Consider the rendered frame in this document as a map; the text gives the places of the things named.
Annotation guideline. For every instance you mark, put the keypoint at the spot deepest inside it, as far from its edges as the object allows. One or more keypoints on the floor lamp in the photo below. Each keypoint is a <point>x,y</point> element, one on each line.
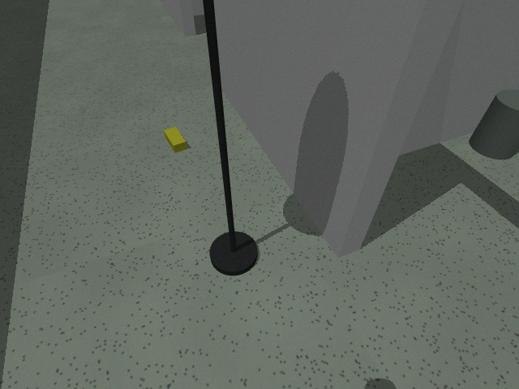
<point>233,253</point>

